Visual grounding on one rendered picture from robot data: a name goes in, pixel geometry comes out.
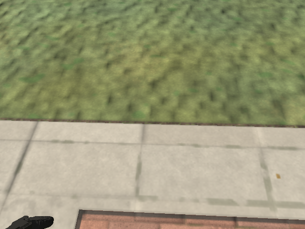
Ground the robot left hand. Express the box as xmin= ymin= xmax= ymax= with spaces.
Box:
xmin=6 ymin=216 xmax=54 ymax=229

